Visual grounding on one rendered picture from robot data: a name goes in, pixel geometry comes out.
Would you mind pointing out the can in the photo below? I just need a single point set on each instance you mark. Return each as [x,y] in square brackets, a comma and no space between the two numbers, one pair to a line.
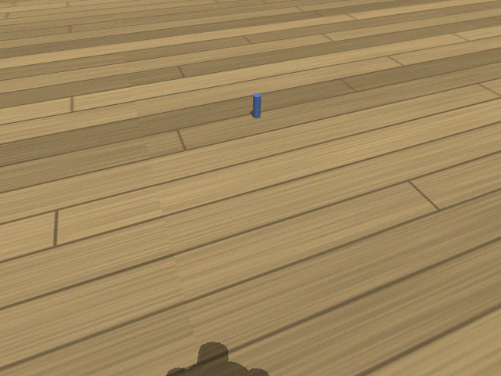
[256,105]

